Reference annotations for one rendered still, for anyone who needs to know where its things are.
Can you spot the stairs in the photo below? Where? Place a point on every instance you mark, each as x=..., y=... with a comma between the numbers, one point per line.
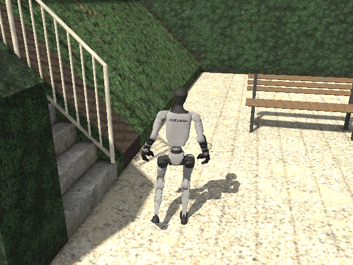
x=83, y=178

